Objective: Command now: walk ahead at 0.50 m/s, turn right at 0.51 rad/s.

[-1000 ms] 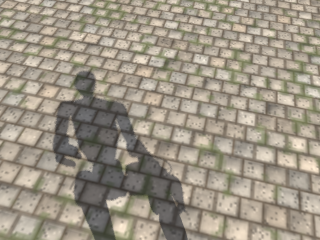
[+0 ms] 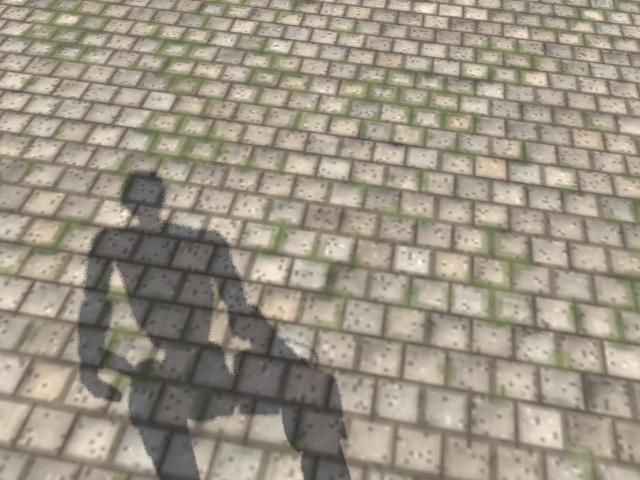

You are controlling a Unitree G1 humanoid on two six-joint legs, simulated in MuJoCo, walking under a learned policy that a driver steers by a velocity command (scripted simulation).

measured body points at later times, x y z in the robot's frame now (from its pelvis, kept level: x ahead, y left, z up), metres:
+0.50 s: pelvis +0.25 -0.07 +0.00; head +0.28 -0.10 +0.44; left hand +0.36 +0.19 -0.13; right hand +0.31 -0.36 -0.12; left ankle +0.38 +0.08 -0.67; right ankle +0.22 -0.11 -0.75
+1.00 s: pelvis +0.38 -0.08 -0.01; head +0.43 -0.07 +0.44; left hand +0.55 +0.15 -0.14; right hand +0.40 -0.37 -0.13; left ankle +0.47 -0.04 -0.75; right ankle +0.37 -0.23 -0.69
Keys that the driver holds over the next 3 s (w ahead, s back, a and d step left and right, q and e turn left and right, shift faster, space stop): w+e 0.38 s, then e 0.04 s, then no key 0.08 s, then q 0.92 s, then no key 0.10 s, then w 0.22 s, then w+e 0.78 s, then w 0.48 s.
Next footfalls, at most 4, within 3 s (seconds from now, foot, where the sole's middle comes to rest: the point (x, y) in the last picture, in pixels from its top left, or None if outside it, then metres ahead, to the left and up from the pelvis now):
0.22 right None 0.26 -0.12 -0.78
0.74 left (341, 471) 0.51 -0.05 -0.78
1.24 right None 0.43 -0.22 -0.78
1.68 left None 0.38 -0.01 -0.78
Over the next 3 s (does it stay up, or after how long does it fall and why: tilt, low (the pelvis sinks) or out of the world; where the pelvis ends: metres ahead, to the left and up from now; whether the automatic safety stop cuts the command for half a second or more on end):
stays up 1.05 -0.12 0.00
